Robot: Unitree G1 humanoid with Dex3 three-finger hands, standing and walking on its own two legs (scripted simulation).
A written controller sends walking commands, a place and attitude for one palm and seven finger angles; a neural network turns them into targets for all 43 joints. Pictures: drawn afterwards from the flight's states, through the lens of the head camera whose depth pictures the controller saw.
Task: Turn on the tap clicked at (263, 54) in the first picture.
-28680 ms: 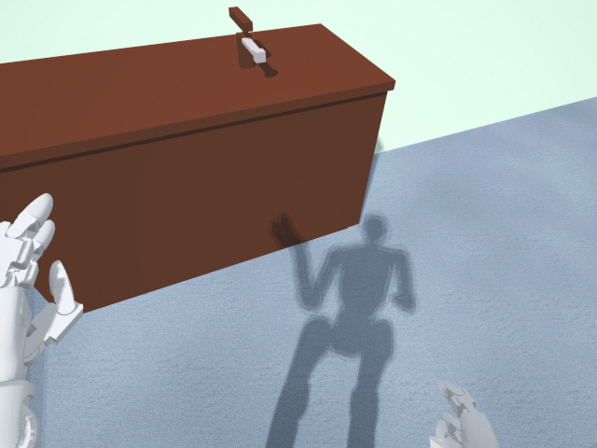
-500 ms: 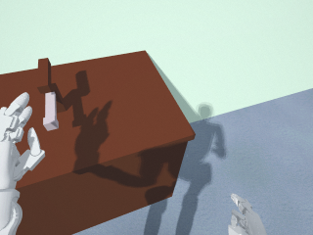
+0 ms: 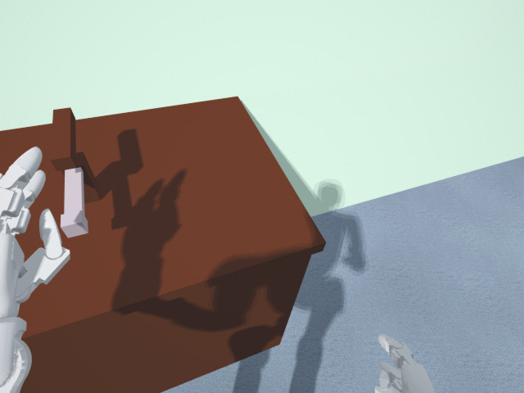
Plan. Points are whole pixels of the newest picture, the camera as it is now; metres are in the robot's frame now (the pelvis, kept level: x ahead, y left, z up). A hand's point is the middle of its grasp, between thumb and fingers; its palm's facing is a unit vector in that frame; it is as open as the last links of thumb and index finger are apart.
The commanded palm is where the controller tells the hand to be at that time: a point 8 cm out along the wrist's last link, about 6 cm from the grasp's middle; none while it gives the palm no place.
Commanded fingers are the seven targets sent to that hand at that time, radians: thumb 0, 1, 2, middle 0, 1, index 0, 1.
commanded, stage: come to a stop and stand still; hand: left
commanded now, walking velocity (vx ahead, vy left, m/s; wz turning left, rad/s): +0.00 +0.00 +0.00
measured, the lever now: (74, 224) +0.32 +0.31 +0.07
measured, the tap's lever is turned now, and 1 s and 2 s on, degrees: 0 0 0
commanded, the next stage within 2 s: look again from close up in 0.24 s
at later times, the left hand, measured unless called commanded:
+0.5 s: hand (46, 253) +0.22 +0.26 +0.17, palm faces +0.40 -0.86 -0.32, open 7.4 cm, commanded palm +0.16 +0.29 +0.18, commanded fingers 0.00 0.90 0.90 -0.20 -0.30 -0.20 -0.30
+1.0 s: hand (27, 261) +0.21 +0.27 +0.17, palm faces +0.38 -0.86 -0.35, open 7.4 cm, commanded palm +0.15 +0.31 +0.18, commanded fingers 0.00 0.90 0.90 -0.20 -0.30 -0.20 -0.30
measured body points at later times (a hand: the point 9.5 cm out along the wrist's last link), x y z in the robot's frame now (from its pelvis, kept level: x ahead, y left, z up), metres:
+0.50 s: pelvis +0.00 +0.01 +0.00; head +0.01 +0.03 +0.45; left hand +0.19 +0.30 +0.18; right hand +0.19 -0.21 -0.06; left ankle -0.02 +0.08 -0.74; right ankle +0.01 -0.08 -0.74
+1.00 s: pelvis -0.01 +0.03 +0.01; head +0.00 +0.05 +0.45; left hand +0.18 +0.32 +0.19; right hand +0.16 -0.20 -0.07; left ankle -0.02 +0.08 -0.74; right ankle +0.01 -0.08 -0.74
